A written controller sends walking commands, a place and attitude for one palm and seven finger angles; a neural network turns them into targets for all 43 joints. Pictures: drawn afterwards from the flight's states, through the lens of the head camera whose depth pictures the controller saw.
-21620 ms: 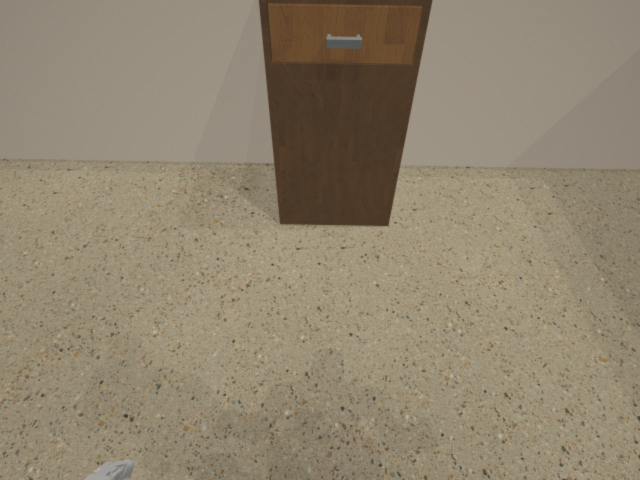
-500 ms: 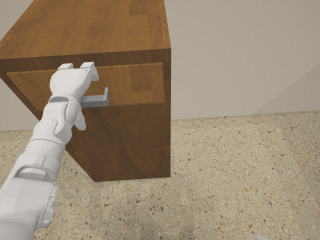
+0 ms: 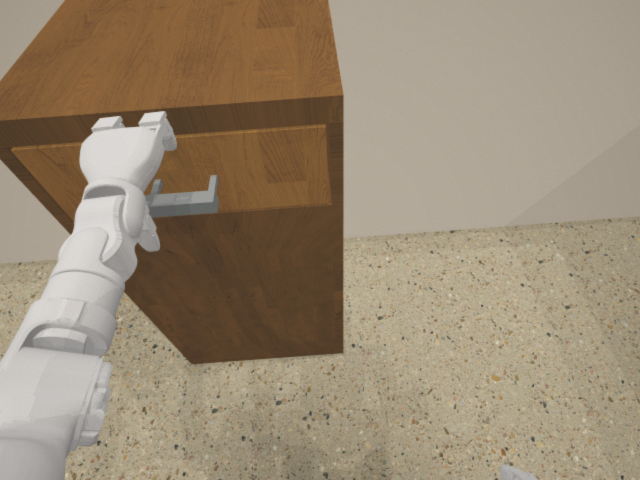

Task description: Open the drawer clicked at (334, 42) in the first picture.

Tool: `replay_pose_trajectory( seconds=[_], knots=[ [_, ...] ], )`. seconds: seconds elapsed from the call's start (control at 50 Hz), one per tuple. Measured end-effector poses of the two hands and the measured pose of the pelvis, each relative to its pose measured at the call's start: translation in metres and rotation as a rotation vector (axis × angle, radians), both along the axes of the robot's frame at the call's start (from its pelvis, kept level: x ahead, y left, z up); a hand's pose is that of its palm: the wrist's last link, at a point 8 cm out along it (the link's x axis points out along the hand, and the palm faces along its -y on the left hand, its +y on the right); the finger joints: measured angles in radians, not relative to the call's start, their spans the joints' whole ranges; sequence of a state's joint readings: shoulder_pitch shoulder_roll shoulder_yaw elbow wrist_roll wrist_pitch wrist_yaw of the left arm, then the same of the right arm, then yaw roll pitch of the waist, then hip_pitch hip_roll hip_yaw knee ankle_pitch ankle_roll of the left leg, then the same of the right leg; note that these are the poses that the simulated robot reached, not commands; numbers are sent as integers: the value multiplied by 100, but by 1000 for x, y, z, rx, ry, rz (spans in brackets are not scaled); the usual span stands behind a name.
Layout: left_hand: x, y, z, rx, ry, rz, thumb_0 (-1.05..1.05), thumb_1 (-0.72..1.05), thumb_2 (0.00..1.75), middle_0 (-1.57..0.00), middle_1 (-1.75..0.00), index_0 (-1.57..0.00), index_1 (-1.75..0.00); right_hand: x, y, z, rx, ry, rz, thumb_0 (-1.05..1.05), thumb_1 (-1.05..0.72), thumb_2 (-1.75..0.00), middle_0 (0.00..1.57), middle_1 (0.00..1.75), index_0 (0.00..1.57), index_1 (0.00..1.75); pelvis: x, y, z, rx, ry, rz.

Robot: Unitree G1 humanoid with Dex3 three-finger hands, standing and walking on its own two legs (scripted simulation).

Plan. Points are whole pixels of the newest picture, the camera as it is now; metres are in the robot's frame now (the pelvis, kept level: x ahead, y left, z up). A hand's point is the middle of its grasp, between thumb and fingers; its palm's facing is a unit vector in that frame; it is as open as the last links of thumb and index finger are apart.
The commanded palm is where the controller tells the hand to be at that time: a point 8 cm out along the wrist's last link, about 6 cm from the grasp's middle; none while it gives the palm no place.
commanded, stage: re-aim the fingers above the handle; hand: left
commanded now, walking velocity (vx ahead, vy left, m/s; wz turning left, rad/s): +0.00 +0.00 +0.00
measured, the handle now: (183, 193) +0.51 +0.23 +0.05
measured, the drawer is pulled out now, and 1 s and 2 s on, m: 0.00 0.00 0.00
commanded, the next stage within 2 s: lower the fingers behind the handle in 0.04 s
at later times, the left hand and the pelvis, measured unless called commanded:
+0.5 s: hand (143, 209) +0.44 +0.25 +0.09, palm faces +0.05 +0.03 -1.00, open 13.8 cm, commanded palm +0.41 +0.23 +0.14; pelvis -0.01 +0.00 +0.00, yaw +1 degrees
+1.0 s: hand (172, 220) +0.44 +0.22 +0.06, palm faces +0.03 +0.02 -1.00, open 13.9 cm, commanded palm +0.42 +0.22 +0.10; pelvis -0.02 +0.00 -0.01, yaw +1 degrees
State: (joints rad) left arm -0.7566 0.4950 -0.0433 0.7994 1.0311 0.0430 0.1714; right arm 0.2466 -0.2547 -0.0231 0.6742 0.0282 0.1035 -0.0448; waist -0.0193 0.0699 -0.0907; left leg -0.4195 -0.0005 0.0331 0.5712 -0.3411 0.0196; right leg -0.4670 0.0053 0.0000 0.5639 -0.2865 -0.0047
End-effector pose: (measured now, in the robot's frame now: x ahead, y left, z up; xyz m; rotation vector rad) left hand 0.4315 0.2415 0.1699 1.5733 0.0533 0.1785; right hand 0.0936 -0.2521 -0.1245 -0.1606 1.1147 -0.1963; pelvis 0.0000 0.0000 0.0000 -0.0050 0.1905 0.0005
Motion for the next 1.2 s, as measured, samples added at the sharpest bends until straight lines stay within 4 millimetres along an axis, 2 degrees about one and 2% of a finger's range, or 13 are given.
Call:
replay_pose_trajectory(
  seconds=[0.06, 0.1, 0.2, 0.3, 0.36, 0.42, 0.54, 0.6, 0.68, 0.8, 0.96, 1.1, 1.2],
  knots=[
    [-8, 20, -2, 16, 69, 101, 0, -49, 30, -31, -120, -32, -120, -4, 2, -2, 22, 19, -2, 1, -91, -90, 20, 29, 20, 30, 2, 0, 2, -1, 0, 2],
    [-15, 22, -7, 6, 132, 112, 0, -49, 30, -31, -120, -32, -120, -4, 2, -2, 21, 29, 2, 1, -91, -90, 20, 29, 20, 30, 4, 1, 2, -2, -9, 12],
    [-29, -12, -28, -57, 222, -83, -1, -49, 30, -31, -120, -32, -120, 4, -3, 5, -29, 20, 31, 1, -91, -90, 20, 30, 21, 30, 3, 1, 2, -4, -37, 38],
    [-26, -41, -36, -86, 144, -254, -1, -49, 30, -32, -120, -32, -120, 13, -7, 12, -67, -29, 34, 1, -91, -90, 20, 29, 20, 30, -4, 1, -1, -4, -29, 32],
    [-20, -37, -29, -73, 34, -228, 0, -49, 30, -32, -120, -32, -120, 13, -7, 10, -60, -45, 32, 1, -91, -90, 20, 29, 20, 30, -7, 1, -3, -3, -9, 22],
    [-16, -20, -22, -41, -35, -116, 0, -49, 30, -32, -120, -32, -120, 7, -3, 4, -29, -30, 34, 0, -91, -90, 20, 29, 20, 30, -9, 1, -4, -2, 8, 14],
    [-22, 8, -35, 21, 109, 104, 0, -49, 30, -31, -120, -32, -120, -12, 3, -7, 25, 34, 12, 1, -91, -90, 20, 29, 20, 30, -8, 0, -2, -2, 11, 14],
    [-26, 4, -44, -13, 187, 88, -1, -49, 30, -31, -120, -31, -120, -20, 0, -5, 6, 53, 3, 1, -91, -90, 20, 30, 21, 30, -7, -1, -1, -2, -5, 26],
    [-26, -3, -39, -42, 187, -36, 0, -49, 30, -32, -120, -28, -120, -26, -8, 0, -48, 60, 3, 1, -91, -90, 20, 30, 21, 30, -8, -3, -2, -3, -16, 34],
    [-22, -14, -46, -40, 126, -141, 0, -49, 30, -33, -124, -30, -120, -31, -18, 1, -78, 59, 1, 1, -91, -90, 20, 29, 20, 30, -13, -2, -7, -5, 9, 28],
    [-17, -20, -54, 0, 39, -89, 0, -49, 30, -35, -130, -31, -120, -43, -14, -9, -40, 87, 4, 0, -91, -90, 20, 29, 20, 30, -18, -1, -12, -5, 50, 25],
    [-3, -28, -61, 6, 113, -13, 0, -49, 30, -31, -128, -32, -120, -57, -8, -11, -13, 95, -37, 0, -91, -90, 20, 29, 20, 30, -20, -3, -11, -2, 55, 12],
    [-3, -25, -63, -17, 133, -17, 0, -49, 30, -31, -125, -30, -121, -68, -10, -10, -24, 109, -58, 0, -91, -90, 20, 30, 21, 30, -18, -4, -11, -1, 54, 1]
  ],
)
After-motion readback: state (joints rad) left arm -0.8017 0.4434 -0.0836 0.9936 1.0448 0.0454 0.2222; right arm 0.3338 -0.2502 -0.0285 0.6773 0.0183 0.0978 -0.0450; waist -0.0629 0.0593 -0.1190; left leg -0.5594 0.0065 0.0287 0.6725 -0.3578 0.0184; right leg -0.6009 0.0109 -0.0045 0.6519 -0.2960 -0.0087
